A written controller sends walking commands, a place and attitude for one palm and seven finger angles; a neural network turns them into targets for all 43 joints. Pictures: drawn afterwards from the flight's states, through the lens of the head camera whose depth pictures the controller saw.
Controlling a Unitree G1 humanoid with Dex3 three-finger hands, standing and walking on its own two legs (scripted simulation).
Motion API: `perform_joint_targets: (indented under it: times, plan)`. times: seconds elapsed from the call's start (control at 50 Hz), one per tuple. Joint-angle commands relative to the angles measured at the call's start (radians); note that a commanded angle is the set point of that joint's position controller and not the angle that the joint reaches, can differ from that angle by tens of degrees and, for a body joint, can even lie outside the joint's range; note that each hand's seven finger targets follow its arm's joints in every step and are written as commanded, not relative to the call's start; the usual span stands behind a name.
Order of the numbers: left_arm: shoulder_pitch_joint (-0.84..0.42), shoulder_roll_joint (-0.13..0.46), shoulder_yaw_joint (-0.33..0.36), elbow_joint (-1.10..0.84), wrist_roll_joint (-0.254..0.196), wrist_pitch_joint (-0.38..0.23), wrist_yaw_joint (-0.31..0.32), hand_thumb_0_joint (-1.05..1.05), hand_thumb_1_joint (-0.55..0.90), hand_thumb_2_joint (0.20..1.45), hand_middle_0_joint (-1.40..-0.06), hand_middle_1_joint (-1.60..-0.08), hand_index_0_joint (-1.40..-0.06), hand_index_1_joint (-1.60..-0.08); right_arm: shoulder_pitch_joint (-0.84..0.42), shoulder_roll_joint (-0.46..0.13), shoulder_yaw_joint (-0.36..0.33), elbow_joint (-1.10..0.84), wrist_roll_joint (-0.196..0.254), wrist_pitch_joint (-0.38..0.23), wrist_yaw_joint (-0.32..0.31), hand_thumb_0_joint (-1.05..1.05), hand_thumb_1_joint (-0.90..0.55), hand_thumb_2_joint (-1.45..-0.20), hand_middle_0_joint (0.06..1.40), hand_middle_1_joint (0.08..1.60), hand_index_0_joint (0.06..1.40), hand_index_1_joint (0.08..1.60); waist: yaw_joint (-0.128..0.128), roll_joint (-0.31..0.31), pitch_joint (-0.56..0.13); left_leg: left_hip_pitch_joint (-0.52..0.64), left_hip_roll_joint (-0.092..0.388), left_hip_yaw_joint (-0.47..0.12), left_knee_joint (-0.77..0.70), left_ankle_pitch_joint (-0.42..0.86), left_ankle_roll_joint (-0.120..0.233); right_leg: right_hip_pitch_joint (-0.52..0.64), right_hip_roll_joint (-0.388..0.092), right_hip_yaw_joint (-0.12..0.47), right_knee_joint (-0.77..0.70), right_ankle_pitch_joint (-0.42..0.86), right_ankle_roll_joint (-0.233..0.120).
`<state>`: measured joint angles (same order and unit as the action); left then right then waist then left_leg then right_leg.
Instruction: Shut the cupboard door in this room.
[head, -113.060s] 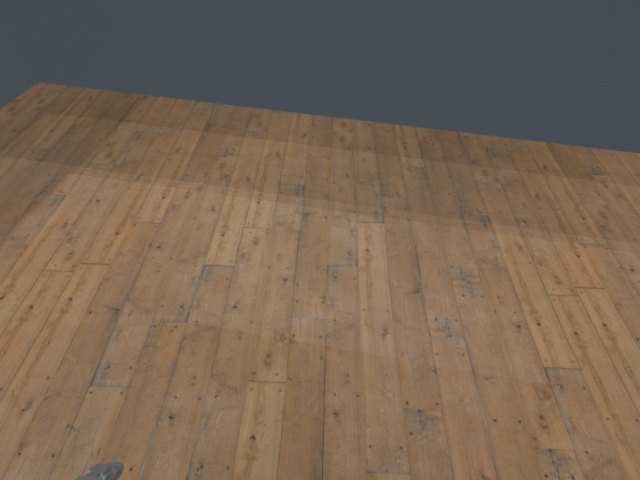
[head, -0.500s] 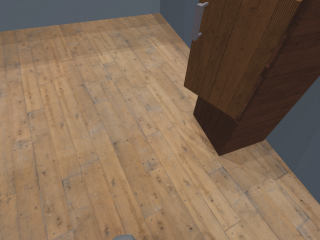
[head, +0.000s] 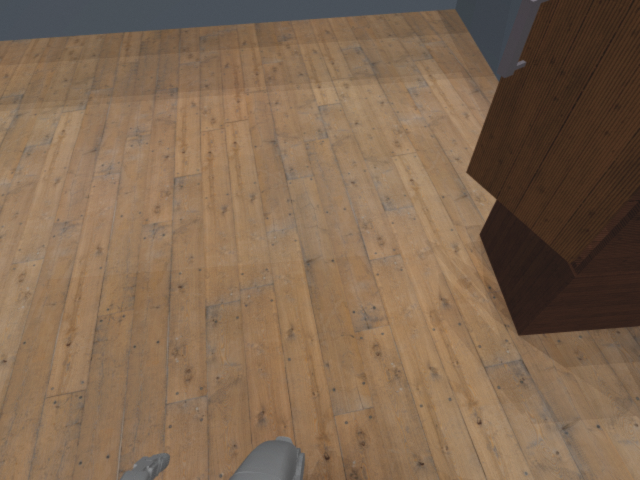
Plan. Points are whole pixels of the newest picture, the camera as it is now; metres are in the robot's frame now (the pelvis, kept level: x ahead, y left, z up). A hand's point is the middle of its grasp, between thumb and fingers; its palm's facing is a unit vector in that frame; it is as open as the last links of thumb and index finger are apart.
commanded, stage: walk to a spot facing it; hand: left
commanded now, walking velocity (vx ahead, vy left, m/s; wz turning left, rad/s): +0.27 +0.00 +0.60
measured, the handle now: (525, 35) +0.89 -0.40 +0.07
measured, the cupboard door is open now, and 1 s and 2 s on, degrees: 25 25 25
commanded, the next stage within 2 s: turn to face it in 1.04 s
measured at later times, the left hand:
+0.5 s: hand out of the picture +0.07 +0.27 -0.16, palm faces +0.33 -0.91 -0.25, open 7.4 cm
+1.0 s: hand (174, 470) +0.16 +0.23 -0.17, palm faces +0.63 -0.76 -0.18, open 7.3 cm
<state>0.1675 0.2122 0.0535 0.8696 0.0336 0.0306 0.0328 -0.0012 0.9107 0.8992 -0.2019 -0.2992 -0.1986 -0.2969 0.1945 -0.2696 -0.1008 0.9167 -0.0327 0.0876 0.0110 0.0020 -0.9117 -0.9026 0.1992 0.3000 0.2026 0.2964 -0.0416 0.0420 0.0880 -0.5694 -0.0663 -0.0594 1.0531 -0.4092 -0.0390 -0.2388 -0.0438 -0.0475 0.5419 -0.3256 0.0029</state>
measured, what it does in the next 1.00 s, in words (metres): walks ahead, turning left: left foot, then right foot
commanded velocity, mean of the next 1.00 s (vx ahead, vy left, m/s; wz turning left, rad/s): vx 0.31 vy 0.00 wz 0.55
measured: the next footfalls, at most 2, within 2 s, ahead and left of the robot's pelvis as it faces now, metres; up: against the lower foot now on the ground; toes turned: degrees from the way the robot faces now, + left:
left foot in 0.28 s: +0.06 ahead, +0.16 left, +0.00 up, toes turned +19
right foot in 0.64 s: +0.32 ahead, -0.03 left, +0.00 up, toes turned +16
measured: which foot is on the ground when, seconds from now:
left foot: up 0.00-0.26, down 0.28-0.64, up 0.66-1.00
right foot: down 0.00-0.28, up 0.30-0.62, down 0.64-1.00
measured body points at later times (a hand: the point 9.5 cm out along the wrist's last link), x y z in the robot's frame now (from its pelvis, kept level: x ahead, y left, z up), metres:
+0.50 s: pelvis +0.09 +0.04 +0.00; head +0.12 +0.06 +0.45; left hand +0.05 +0.31 -0.14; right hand +0.23 -0.18 -0.14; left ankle +0.02 +0.14 -0.73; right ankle +0.20 -0.09 -0.68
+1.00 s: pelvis +0.26 +0.08 +0.00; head +0.29 +0.13 +0.45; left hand +0.12 +0.27 -0.15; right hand +0.49 -0.05 -0.13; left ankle +0.27 +0.23 -0.70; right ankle +0.28 -0.04 -0.73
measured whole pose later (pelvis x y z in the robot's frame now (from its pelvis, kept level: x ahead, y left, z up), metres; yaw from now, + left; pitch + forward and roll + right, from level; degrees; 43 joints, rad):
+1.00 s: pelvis +0.26 +0.08 +0.00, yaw +38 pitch +1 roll -1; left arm 0.33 0.18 0.06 0.98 0.04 -0.06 0.01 0.00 0.93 0.90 -0.20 -0.30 -0.20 -0.30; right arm 0.14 -0.20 -0.06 0.93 -0.03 0.03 0.06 0.00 -0.92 -0.90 0.19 0.30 0.20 0.30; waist 0.01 -0.02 0.10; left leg -0.55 0.09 0.10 0.81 -0.28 0.00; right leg -0.09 -0.12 -0.36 0.41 -0.31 0.03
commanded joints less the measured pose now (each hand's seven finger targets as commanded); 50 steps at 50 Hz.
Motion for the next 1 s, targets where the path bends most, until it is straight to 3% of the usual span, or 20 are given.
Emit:
perform_joint_targets:
  times: [0.0, 0.06, 0.14, 0.18, 0.22, 0.24, 0.26, 0.28, 0.36, 0.44, 0.56, 0.58, 0.6, 0.62, 0.64, 0.66, 0.7, 0.74, 0.86, 0.98]
  plan:
    - [0.023, 0.162, 0.046, -0.063, -0.006, -0.048, 0.002, 0.000, 0.900, 0.900, -0.200, -0.300, -0.200, -0.300, -0.014, -0.036, 0.003, -0.097, 0.008, -0.034, 0.021, 0.000, -0.900, -0.900, 0.200, 0.300, 0.200, 0.300, 0.024, -0.234, -0.062, -0.069, 0.087, 0.063, 0.085, 0.016, -0.024, 0.152, -0.265, 0.085, -0.215, 0.321, -0.127]
    - [0.136, 0.200, 0.060, -0.016, -0.003, -0.059, -0.005, 0.000, 0.900, 0.900, -0.200, -0.300, -0.200, -0.300, -0.117, -0.023, 0.017, -0.126, 0.008, -0.044, 0.030, 0.000, -0.900, -0.900, 0.200, 0.300, 0.200, 0.300, 0.082, -0.208, -0.043, -0.058, 0.104, 0.114, -0.086, -0.021, -0.014, 0.239, -0.307, 0.060, -0.213, 0.357, -0.125]
    - [0.199, 0.231, 0.071, 0.019, 0.003, -0.065, -0.019, 0.000, 0.900, 0.900, -0.200, -0.300, -0.200, -0.300, -0.166, -0.011, 0.031, -0.143, 0.013, -0.064, 0.040, 0.000, -0.900, -0.900, 0.200, 0.300, 0.200, 0.300, 0.109, -0.240, -0.047, 0.025, 0.095, 0.167, -0.305, -0.053, 0.016, 0.277, -0.336, 0.026, -0.192, 0.334, -0.118]
    - [0.193, 0.240, 0.073, 0.021, 0.000, -0.067, -0.025, 0.000, 0.900, 0.900, -0.200, -0.300, -0.200, -0.300, -0.129, -0.014, 0.034, -0.136, 0.013, -0.075, 0.038, 0.000, -0.900, -0.900, 0.200, 0.300, 0.200, 0.300, 0.084, -0.216, -0.062, 0.154, 0.071, 0.211, -0.421, -0.016, 0.031, 0.231, -0.334, -0.022, -0.145, 0.354, -0.097]
    - [0.162, 0.228, 0.069, 0.019, -0.012, -0.069, -0.034, 0.000, 0.900, 0.900, -0.200, -0.300, -0.200, -0.300, 0.037, -0.069, 0.021, -0.088, 0.004, -0.088, 0.029, 0.000, -0.900, -0.900, 0.200, 0.300, 0.200, 0.300, -0.012, -0.117, -0.139, 0.509, 0.050, 0.201, -0.620, 0.100, 0.068, 0.054, -0.267, -0.145, 0.136, 0.416, -0.026]
    - [0.148, 0.167, 0.058, -0.023, -0.019, -0.066, -0.046, 0.000, 0.900, 0.900, -0.200, -0.300, -0.200, -0.300, 0.172, -0.206, -0.013, -0.059, -0.006, -0.095, 0.015, 0.000, -0.900, -0.900, 0.200, 0.300, 0.200, 0.300, -0.084, 0.166, -0.227, 0.779, 0.300, -0.157, -0.662, 0.136, 0.178, -0.253, -0.145, -0.213, 0.433, 0.099, 0.046]
    - [0.009, 0.131, 0.031, -0.107, -0.010, -0.068, -0.053, 0.000, 0.900, 0.900, -0.200, -0.300, -0.200, -0.300, 0.307, -0.282, -0.031, -0.022, -0.003, -0.095, 0.002, 0.000, -0.900, -0.900, 0.200, 0.300, 0.200, 0.300, -0.153, 0.266, -0.214, 0.866, 0.494, -0.444, -0.727, 0.343, 0.302, -0.529, -0.061, -0.121, 0.650, -0.300, 0.059]
    - [-0.075, 0.151, 0.038, -0.123, -0.005, -0.062, -0.043, 0.000, 0.900, 0.900, -0.200, -0.300, -0.200, -0.300, 0.325, -0.273, -0.022, 0.003, 0.001, -0.096, -0.005, 0.000, -0.900, -0.900, 0.200, 0.300, 0.200, 0.300, -0.152, 0.130, -0.178, 0.756, 0.500, -0.413, -0.734, 0.235, 0.307, -0.543, -0.097, -0.006, 0.691, -0.280, 0.040]
    - [0.004, 0.120, 0.046, -0.053, -0.004, -0.046, -0.063, 0.000, 0.900, 0.900, -0.200, -0.300, -0.200, -0.300, 0.075, -0.149, 0.014, -0.058, 0.001, -0.118, -0.021, 0.000, -0.900, -0.900, 0.200, 0.300, 0.200, 0.300, -0.008, 0.119, -0.015, 0.447, 0.334, -0.200, -0.816, 0.073, 0.219, -0.433, -0.118, 0.028, 0.557, -0.034, 0.052]
    - [0.016, 0.100, 0.038, -0.045, -0.005, -0.042, -0.073, 0.000, 0.900, 0.900, -0.200, -0.300, -0.200, -0.300, 0.063, -0.143, 0.012, -0.040, 0.005, -0.127, -0.018, 0.000, -0.900, -0.900, 0.200, 0.300, 0.200, 0.300, 0.015, 0.102, -0.017, 0.378, 0.274, -0.104, -0.832, 0.100, 0.216, -0.319, -0.080, -0.015, 0.317, 0.064, 0.065]
    - [0.122, 0.115, 0.053, -0.027, -0.003, -0.055, -0.076, 0.000, 0.900, 0.900, -0.200, -0.300, -0.200, -0.300, 0.010, -0.131, 0.002, -0.027, 0.004, -0.117, -0.011, 0.000, -0.900, -0.900, 0.200, 0.300, 0.200, 0.300, 0.093, 0.069, 0.007, 0.169, 0.240, -0.108, -0.731, -0.055, 0.192, 0.029, -0.004, -0.067, 0.111, 0.153, 0.063]
    - [0.222, 0.142, 0.065, -0.002, 0.000, -0.064, -0.070, 0.000, 0.900, 0.900, -0.200, -0.300, -0.200, -0.300, 0.003, -0.113, 0.005, -0.026, 0.008, -0.115, -0.011, 0.000, -0.900, -0.900, 0.200, 0.300, 0.200, 0.300, 0.137, 0.003, -0.012, 0.081, 0.194, -0.090, -0.595, -0.076, 0.167, 0.183, -0.009, -0.038, 0.056, 0.103, 0.050]
    - [0.368, 0.221, 0.084, 0.027, 0.010, -0.082, -0.060, 0.000, 0.900, 0.900, -0.200, -0.300, -0.200, -0.300, 0.016, -0.059, 0.015, -0.039, 0.018, -0.118, -0.007, 0.000, -0.900, -0.900, 0.200, 0.300, 0.200, 0.300, 0.201, -0.222, -0.094, -0.019, 0.070, 0.022, -0.268, -0.107, 0.117, 0.343, -0.164, 0.148, -0.124, -0.151, 0.007]
    - [0.417, 0.301, 0.094, 0.027, 0.011, -0.084, -0.043, 0.000, 0.900, 0.900, -0.200, -0.300, -0.200, -0.300, 0.046, 0.009, 0.026, -0.070, 0.027, -0.118, -0.001, 0.000, -0.900, -0.900, 0.200, 0.300, 0.200, 0.300, 0.203, -0.479, -0.144, -0.132, -0.029, 0.056, 0.097, -0.254, 0.090, 0.352, -0.436, 0.591, -0.372, -0.395, -0.080]
    - [0.316, 0.271, 0.083, -0.001, 0.002, -0.079, -0.031, 0.000, 0.900, 0.900, -0.200, -0.300, -0.200, -0.300, 0.058, -0.032, 0.016, -0.068, 0.011, -0.112, 0.003, 0.000, -0.900, -0.900, 0.200, 0.300, 0.200, 0.300, 0.139, -0.338, -0.092, -0.145, 0.056, -0.023, 0.240, -0.163, 0.095, 0.209, -0.460, 0.633, -0.438, -0.601, -0.119]
    - [0.210, 0.232, 0.077, -0.023, 0.005, -0.082, -0.026, 0.000, 0.900, 0.900, -0.200, -0.300, -0.200, -0.300, 0.059, -0.016, 0.013, -0.055, 0.005, -0.111, 0.005, 0.000, -0.900, -0.900, 0.200, 0.300, 0.200, 0.300, 0.094, -0.332, -0.071, -0.154, 0.088, -0.026, 0.314, -0.053, 0.086, 0.113, -0.444, 0.603, -0.443, -0.622, -0.113]
    - [0.113, 0.123, 0.049, -0.030, 0.003, -0.092, -0.023, 0.000, 0.900, 0.900, -0.200, -0.300, -0.200, -0.300, 0.035, -0.010, 0.016, -0.021, -0.001, -0.100, 0.016, 0.000, -0.900, -0.900, 0.200, 0.300, 0.200, 0.300, 0.046, -0.190, -0.045, -0.071, 0.151, -0.008, 0.289, 0.103, 0.062, -0.014, -0.355, 0.267, -0.386, -0.291, -0.074]
    - [0.121, 0.093, 0.046, -0.013, 0.003, -0.106, -0.020, 0.000, 0.900, 0.900, -0.200, -0.300, -0.200, -0.300, 0.057, 0.026, 0.024, -0.004, 0.004, -0.092, 0.024, 0.000, -0.900, -0.900, 0.200, 0.300, 0.200, 0.300, 0.033, -0.176, -0.076, -0.047, 0.166, 0.030, 0.200, 0.135, 0.046, 0.035, -0.319, 0.083, -0.352, -0.025, -0.076]
    - [0.216, 0.099, 0.048, 0.058, 0.000, -0.120, -0.018, 0.000, 0.900, 0.900, -0.200, -0.300, -0.200, -0.300, -0.063, 0.078, 0.038, -0.056, 0.006, -0.087, 0.043, 0.000, -0.900, -0.900, 0.200, 0.300, 0.200, 0.300, 0.062, -0.132, -0.061, -0.111, 0.172, 0.114, -0.106, 0.135, 0.030, 0.227, -0.336, -0.106, -0.308, 0.366, -0.100]
    - [0.204, 0.161, 0.056, 0.061, -0.001, -0.107, -0.021, 0.000, 0.900, 0.900, -0.200, -0.300, -0.200, -0.300, -0.123, 0.039, 0.043, -0.110, 0.007, -0.097, 0.055, 0.000, -0.900, -0.900, 0.200, 0.300, 0.200, 0.300, 0.060, -0.168, -0.042, 0.057, 0.139, 0.183, -0.354, 0.101, 0.072, 0.233, -0.383, -0.180, -0.207, 0.482, -0.081]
